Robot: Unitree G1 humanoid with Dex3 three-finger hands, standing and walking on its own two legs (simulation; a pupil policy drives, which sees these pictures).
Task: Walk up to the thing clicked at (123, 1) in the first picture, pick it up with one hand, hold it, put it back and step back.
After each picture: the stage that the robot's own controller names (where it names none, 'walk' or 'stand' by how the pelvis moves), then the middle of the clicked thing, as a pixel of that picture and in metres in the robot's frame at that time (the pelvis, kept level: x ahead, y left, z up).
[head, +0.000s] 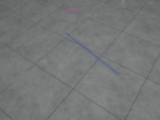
stand; out of the picture +2.31 -0.64 -0.66
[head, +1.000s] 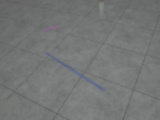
walk; (101, 7) +2.25 -0.14 -0.63
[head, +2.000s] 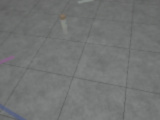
walk; (64, 24) +1.63 +0.32 -0.65
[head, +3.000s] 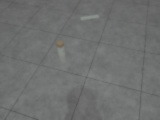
walk; (61, 51) +1.12 +0.28 -0.65
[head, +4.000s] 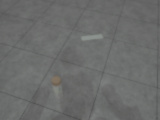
walk; (57, 88) +0.69 +0.22 -0.63
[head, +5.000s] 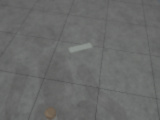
walk; (52, 118) +0.43 +0.19 -0.64
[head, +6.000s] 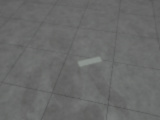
stand; out of the picture +0.35 +0.19 -0.65
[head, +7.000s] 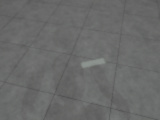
stand; out of the picture +0.33 +0.17 -0.65
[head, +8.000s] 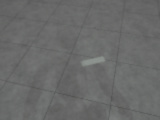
stand; out of the picture +0.35 +0.18 -0.66
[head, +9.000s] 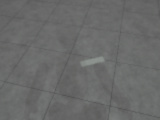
stand; out of the picture +0.34 +0.20 -0.66
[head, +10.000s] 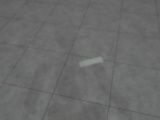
stand; out of the picture +0.34 +0.20 -0.66
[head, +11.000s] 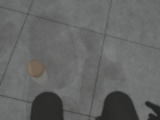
go down; (38, 74) +0.41 +0.20 -0.35
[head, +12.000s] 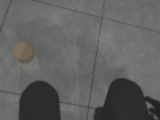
go down; (28, 60) +0.43 +0.22 -0.25
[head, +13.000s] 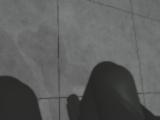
close in; out of the picture +0.41 +0.26 -0.16
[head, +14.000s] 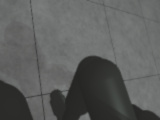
close; out of the picture +0.42 +0.28 -0.15
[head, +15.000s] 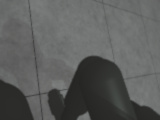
lift; out of the picture +0.42 +0.28 -0.16
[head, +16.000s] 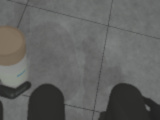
lift; (12, 69) +0.33 +0.22 +0.01
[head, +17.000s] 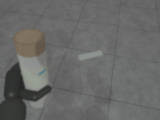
hold; (35, 73) +0.33 +0.16 +0.11
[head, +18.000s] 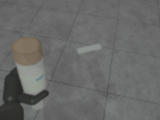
hold; (33, 78) +0.33 +0.17 +0.07
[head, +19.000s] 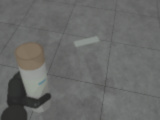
crouch; (36, 81) +0.33 +0.16 +0.04
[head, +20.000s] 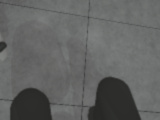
lower; out of the picture +0.48 +0.24 -0.01
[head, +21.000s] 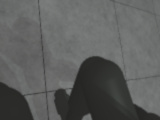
lower; out of the picture +0.44 +0.31 -0.15
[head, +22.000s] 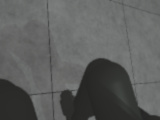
lower; out of the picture +0.43 +0.30 -0.14
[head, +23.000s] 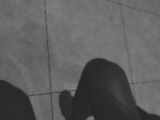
lower; out of the picture +0.43 +0.30 -0.14
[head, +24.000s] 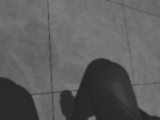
lower; out of the picture +0.43 +0.30 -0.13
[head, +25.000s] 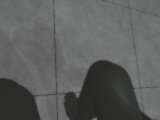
draw back; out of the picture +0.43 +0.27 -0.12
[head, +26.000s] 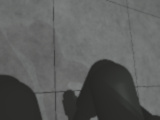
stand; out of the picture +0.42 +0.28 -0.17
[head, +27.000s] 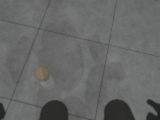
walk; (45, 79) +0.43 +0.20 -0.41
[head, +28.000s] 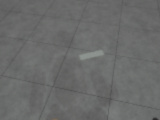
stand; out of the picture +0.38 +0.19 -0.60
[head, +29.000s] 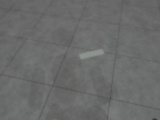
stand; out of the picture +0.37 +0.19 -0.60
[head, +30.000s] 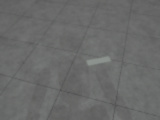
stand; out of the picture +0.38 +0.17 -0.65
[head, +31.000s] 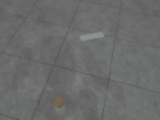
walk; (59, 106) +0.44 +0.13 -0.64
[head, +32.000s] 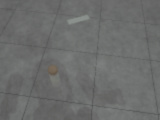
walk; (54, 77) +0.67 +0.23 -0.62
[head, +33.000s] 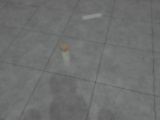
stand; (65, 55) +1.01 +0.20 -0.63
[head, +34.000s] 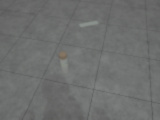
stand; (64, 63) +0.99 +0.20 -0.65
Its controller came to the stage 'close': yes
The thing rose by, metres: 0.71
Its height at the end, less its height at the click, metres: +0.00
